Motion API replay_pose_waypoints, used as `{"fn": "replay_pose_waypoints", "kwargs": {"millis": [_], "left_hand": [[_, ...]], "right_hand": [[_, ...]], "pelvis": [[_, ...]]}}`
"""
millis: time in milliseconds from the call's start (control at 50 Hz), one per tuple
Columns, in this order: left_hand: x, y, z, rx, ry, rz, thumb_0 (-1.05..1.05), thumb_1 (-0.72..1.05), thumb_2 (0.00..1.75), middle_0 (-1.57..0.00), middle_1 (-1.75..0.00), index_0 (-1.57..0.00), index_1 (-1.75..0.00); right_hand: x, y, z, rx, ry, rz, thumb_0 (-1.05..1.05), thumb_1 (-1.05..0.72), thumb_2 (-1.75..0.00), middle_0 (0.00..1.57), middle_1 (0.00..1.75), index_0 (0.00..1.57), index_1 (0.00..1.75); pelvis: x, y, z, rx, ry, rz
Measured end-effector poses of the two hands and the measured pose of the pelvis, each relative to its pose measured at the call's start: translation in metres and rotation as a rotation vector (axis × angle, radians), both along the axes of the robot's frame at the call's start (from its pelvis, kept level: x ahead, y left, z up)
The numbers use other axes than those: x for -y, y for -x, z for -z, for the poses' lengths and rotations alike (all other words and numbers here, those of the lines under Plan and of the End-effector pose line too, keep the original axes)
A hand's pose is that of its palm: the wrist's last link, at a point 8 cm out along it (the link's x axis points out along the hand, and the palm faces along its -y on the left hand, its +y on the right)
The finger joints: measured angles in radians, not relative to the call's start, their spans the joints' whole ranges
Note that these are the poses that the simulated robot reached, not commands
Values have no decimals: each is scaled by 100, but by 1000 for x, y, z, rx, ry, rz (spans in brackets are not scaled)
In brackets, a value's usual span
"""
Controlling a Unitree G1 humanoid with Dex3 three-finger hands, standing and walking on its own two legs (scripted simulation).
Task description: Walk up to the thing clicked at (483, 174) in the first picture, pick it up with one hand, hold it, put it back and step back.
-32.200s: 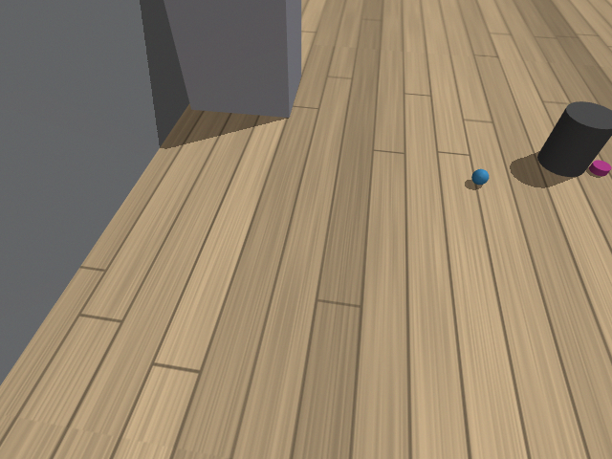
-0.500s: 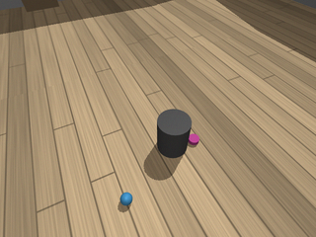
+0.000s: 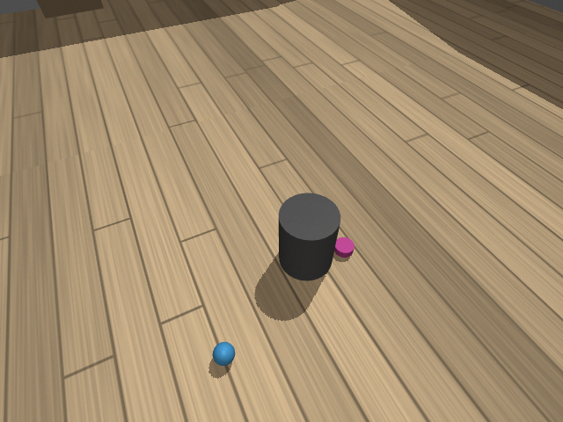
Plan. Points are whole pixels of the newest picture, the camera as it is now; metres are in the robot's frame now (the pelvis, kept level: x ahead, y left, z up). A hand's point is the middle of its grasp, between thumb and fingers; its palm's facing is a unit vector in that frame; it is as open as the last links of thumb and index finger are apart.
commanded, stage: stand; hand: left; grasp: from above
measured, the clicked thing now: (223, 353) +0.45 +0.21 -0.74
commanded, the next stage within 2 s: step back in 0.22 s
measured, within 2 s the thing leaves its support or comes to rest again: neither
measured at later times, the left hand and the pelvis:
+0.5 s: hand out of the picture +0.09 +0.30 -0.18, palm faces +0.00 -0.93 -0.38, open 7.4 cm; pelvis -0.04 +0.03 -0.03, yaw +1 degrees
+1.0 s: hand out of the picture -0.03 +0.28 -0.16, palm faces -0.05 -0.91 -0.40, open 7.4 cm; pelvis -0.13 +0.02 -0.02, yaw -3 degrees
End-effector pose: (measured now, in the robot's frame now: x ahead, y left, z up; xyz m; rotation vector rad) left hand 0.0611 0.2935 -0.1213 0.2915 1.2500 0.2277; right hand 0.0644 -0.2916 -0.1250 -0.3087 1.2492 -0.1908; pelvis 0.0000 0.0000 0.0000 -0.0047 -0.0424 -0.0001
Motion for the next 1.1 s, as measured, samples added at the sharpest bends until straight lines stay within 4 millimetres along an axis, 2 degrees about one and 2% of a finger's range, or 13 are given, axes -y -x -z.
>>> {"fn": "replay_pose_waypoints", "kwargs": {"millis": [240, 380, 440, 520, 600, 660, 740, 860, 900, 980, 1100], "left_hand": [[0, -2, 0, 8, 3, -3, 1, 90, 89, -20, -30, -20, -30], [-19, -3, 5, 33, -28, -7, 1, 90, 89, -21, -30, -20, -30], [-32, -8, 9, 52, -41, 23, 1, 90, 89, -21, -30, -20, -30], [-52, -24, 22, 107, -43, 43, 1, 90, 89, -21, -30, -20, -30], [-57, -27, 22, 134, -48, 50, 1, 91, 89, -20, -30, -20, -30], [-54, -15, 21, 119, -41, 67, 1, 91, 90, -20, -29, -20, -30], [-49, 10, 22, 68, -41, 96, 1, 91, 90, -20, -30, -20, -30], [-35, 49, 21, 45, -60, 117, 1, 91, 89, -20, -30, -20, -30], [-29, 65, 16, 44, -61, 118, 1, 91, 89, -20, -30, -20, -30], [-25, 93, 0, 51, -64, 96, 1, 90, 89, -21, -30, -20, -30], [-35, 112, -12, 116, -87, 79, 1, 90, 89, -21, -30, -20, -30]], "right_hand": [[2, -3, -1, 6, -1, 0, 0, -90, -90, 21, 30, 20, 29], [11, -2, 3, 24, 28, 7, 0, -90, -90, 21, 30, 20, 29], [10, 7, 2, 26, 54, 13, 0, -90, -90, 21, 30, 20, 29], [3, 31, 4, 7, 100, 8, 0, -90, -90, 20, 30, 20, 29], [-10, 59, -1, -46, 103, 1, 0, -90, -90, 21, 30, 20, 29], [-16, 69, -3, -40, 102, 6, 0, -90, -90, 21, 30, 20, 29], [-20, 76, 0, 21, 86, 21, 0, -90, -90, 21, 30, 20, 30], [-10, 92, 18, 79, 45, 30, 0, -90, -90, 21, 30, 20, 30], [-5, 99, 23, 79, 33, 43, 0, -90, -90, 21, 30, 20, 30], [-3, 113, 18, 65, 22, 45, 0, -90, -90, 21, 30, 20, 29], [-4, 141, 13, 35, 47, -4, 0, -90, -90, 21, 30, 20, 29]], "pelvis": [[1, 0, 0, -4, 1, 0], [-7, 25, 12, -8, 10, -12], [-18, 33, 18, -10, 0, -8], [-34, 44, 31, -21, 7, -16], [-37, 59, 26, -24, 13, -20], [-38, 68, 22, -31, 14, -1], [-37, 81, 23, -26, 8, 32], [-26, 106, 33, -14, 0, 64], [-23, 115, 32, -3, 17, 51], [-22, 130, 22, -6, -25, 56], [-28, 158, 17, -23, -26, 24]]}}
